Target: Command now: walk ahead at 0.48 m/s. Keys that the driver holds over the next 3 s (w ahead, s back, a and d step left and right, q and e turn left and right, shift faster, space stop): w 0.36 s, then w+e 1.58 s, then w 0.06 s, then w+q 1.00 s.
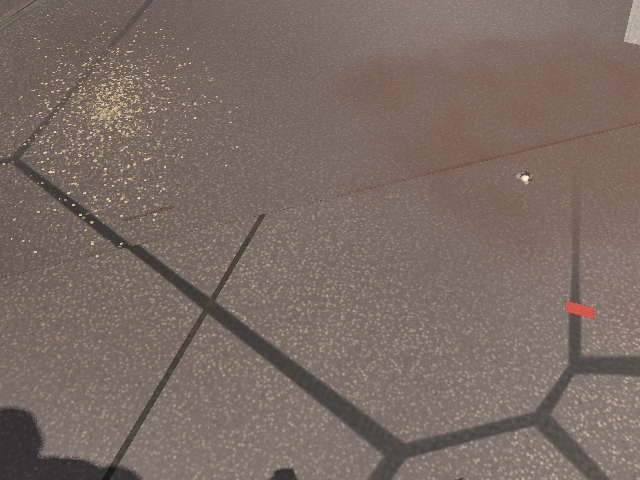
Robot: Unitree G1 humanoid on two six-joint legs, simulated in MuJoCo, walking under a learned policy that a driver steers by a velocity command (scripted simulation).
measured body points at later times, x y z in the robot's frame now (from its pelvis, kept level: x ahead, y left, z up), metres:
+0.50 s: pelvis +0.29 -0.02 +0.00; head +0.32 -0.03 +0.45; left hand +0.49 +0.19 -0.11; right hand +0.19 -0.25 -0.14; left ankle +0.10 +0.06 -0.71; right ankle +0.41 -0.09 -0.72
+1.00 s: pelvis +0.56 -0.04 +0.02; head +0.60 -0.05 +0.46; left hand +0.57 +0.24 -0.11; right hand +0.74 -0.30 -0.07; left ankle +0.73 +0.04 -0.70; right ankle +0.41 -0.09 -0.72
